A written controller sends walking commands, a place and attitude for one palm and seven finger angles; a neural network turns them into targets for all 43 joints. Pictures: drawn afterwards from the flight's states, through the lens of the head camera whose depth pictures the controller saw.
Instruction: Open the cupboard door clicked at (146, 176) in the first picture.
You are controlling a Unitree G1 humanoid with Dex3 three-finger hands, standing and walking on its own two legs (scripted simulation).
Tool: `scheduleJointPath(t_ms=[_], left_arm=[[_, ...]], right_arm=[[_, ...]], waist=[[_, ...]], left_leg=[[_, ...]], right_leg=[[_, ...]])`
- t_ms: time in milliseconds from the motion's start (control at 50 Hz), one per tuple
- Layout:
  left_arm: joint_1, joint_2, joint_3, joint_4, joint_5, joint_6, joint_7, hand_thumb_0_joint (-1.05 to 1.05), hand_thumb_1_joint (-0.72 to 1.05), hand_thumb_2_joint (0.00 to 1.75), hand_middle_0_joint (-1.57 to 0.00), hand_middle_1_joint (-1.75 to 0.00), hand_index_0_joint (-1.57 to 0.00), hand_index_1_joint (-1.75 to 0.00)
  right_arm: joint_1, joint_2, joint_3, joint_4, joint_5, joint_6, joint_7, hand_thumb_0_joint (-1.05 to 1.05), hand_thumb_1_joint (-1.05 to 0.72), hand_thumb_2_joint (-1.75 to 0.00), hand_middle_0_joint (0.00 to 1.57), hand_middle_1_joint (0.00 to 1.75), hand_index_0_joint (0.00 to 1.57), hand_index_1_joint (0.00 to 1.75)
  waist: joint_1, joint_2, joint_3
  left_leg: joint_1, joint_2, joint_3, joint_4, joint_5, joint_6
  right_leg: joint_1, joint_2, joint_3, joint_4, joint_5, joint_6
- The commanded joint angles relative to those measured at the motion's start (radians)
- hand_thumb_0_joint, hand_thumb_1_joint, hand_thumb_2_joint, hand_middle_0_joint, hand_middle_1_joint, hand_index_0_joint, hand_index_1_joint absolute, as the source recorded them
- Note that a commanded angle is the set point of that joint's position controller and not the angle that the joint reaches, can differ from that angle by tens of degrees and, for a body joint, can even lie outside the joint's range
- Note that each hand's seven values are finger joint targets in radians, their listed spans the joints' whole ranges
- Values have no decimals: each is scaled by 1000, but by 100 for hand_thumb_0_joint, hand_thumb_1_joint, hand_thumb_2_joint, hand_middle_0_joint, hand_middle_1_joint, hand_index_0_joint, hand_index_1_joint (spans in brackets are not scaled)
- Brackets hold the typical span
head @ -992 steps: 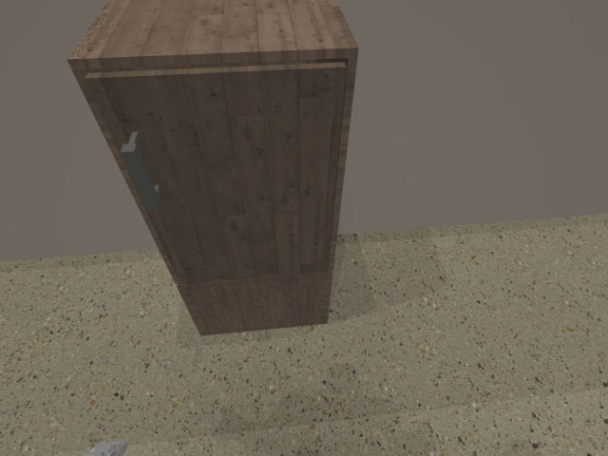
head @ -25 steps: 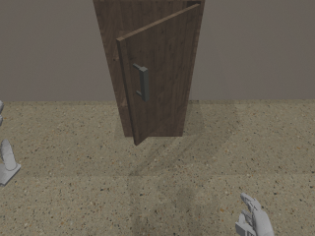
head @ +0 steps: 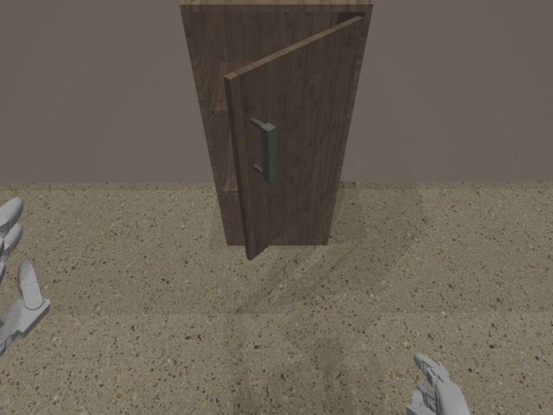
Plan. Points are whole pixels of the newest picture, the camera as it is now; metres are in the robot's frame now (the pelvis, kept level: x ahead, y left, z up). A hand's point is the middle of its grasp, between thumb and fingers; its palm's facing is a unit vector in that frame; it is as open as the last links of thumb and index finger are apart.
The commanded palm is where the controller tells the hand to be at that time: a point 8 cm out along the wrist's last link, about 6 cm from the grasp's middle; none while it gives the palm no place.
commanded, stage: stop stepping back and stand still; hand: left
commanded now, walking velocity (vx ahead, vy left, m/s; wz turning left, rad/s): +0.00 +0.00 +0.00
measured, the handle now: (262, 150) +0.62 +0.07 +0.02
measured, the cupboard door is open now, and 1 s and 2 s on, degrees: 45 45 45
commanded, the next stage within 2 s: let the arm hang, fingers relaxed in 0.58 s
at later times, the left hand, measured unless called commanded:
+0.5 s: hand (23, 314) +0.19 +0.28 +0.14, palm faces +0.40 -0.79 -0.47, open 7.4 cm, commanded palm +0.13 +0.32 +0.17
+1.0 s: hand out of the picture +0.04 +0.17 -0.17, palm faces -0.01 -0.98 -0.18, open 7.2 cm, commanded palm none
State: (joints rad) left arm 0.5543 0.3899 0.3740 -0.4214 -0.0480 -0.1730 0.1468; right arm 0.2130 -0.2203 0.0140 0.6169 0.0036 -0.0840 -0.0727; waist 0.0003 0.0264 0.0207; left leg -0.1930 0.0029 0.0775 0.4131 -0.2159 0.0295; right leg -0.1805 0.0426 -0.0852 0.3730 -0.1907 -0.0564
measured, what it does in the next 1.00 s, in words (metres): stands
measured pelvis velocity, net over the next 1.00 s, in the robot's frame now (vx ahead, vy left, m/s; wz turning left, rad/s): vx -0.01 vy -0.01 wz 0.03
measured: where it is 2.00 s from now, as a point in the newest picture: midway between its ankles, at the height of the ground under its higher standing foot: outside the picture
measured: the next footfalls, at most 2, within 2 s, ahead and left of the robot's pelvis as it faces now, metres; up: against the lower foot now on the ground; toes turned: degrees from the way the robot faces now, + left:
none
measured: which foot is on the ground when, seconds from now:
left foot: down 0.00-1.00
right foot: down 0.00-1.00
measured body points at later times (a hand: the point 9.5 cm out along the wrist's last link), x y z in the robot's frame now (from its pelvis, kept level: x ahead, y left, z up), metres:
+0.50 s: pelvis -0.01 +0.02 +0.00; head +0.01 +0.02 +0.45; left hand +0.16 +0.32 +0.17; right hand +0.16 -0.21 -0.09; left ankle +0.00 +0.10 -0.74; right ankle +0.01 -0.08 -0.74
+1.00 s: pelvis -0.01 -0.01 -0.01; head +0.03 +0.00 +0.44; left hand +0.05 +0.22 -0.16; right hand +0.06 -0.27 -0.15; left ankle +0.00 +0.10 -0.74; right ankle +0.01 -0.08 -0.74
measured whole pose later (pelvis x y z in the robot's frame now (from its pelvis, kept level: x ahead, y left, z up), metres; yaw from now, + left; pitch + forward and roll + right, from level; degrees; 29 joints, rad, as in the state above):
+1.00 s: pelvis -0.01 -0.01 -0.01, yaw +2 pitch +0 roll +1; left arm 0.27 0.19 -0.01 0.85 0.02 0.04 0.01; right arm 0.20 -0.25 0.02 0.95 -0.02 0.02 0.00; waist -0.03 -0.04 0.08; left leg -0.26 -0.03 0.05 0.50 -0.24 0.03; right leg -0.27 0.00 -0.11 0.53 -0.27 -0.07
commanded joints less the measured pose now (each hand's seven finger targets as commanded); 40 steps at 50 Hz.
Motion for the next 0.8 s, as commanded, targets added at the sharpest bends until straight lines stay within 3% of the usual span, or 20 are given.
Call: scheduleJointPath(t_ms=[0,140,300,640,660,680,700,720,760,780], left_arm=[[-26,183,133,-198,1,-60,20,0,90,90,-20,-30,-20,-30],[-24,205,149,-263,2,-70,24,0,90,90,-20,-30,-20,-30],[-17,169,129,-210,1,-70,22,0,90,90,-20,-30,-20,-30],[-24,189,147,-229,4,-71,25,0,90,90,-20,-30,-20,-30],[-108,10,-279,570,85,57,-113,0,90,90,-20,-30,-20,-30],[-118,3,-249,601,72,141,-134,0,90,90,-20,-30,-20,-30],[-122,-11,-255,584,66,165,-138,0,90,90,-20,-30,-20,-30],[-146,-25,-261,617,68,166,-138,0,90,90,-20,-30,-20,-30],[-184,0,-273,717,80,158,-139,0,90,90,-20,-30,-20,-30],[-203,11,-278,775,84,158,-141,0,90,90,-20,-30,-20,-30]], right_arm=[[-93,-119,-49,-160,-1,-58,-7,0,-90,-90,20,30,20,30],[-96,-121,-50,-165,-7,-67,-11,0,-90,-90,20,30,20,30],[-86,-125,-51,-159,-5,-67,-12,0,-90,-90,20,30,20,30],[-95,-120,-48,-158,-11,-72,-12,0,-90,-90,20,30,20,30],[-136,-279,-86,94,8,-116,80,0,-90,-90,20,30,20,30],[-40,-246,-86,102,5,-40,82,0,-90,-90,20,30,20,30],[-36,-243,-81,83,4,-19,77,0,-90,-90,20,30,20,30],[-39,-230,-73,90,-5,-9,75,0,-90,-90,20,30,20,30],[-48,-232,-61,94,-18,6,71,0,-90,-90,20,30,20,30],[-65,-239,-59,104,-23,12,71,0,-90,-90,20,30,20,30]], waist=[[5,7,-93],[7,75,-105],[5,34,-92],[9,43,-100],[-46,34,24],[-32,59,-67],[-27,89,-62],[-24,68,-94],[-8,-90,-114],[2,-155,-116]], left_leg=[[-45,72,-126,-79,81,-5],[-51,75,-142,-98,85,-10],[-69,81,-146,-113,73,-16],[-68,72,-147,-108,69,-22],[-141,110,-186,50,250,0],[-60,118,-172,29,350,-16],[-64,140,-180,25,356,-5],[-120,163,-225,6,291,30],[-134,170,-269,-8,296,68],[-151,162,-262,-4,256,69]], right_leg=[[73,-101,144,-70,101,48],[85,-90,127,-51,99,47],[88,-81,115,-45,101,52],[90,-86,112,-51,95,50],[-92,-152,43,109,145,22],[-105,-135,99,97,66,13],[-123,-113,78,129,-31,19],[-104,-97,74,193,-100,19],[-38,-92,103,206,-71,11],[-9,-105,111,180,-39,10]])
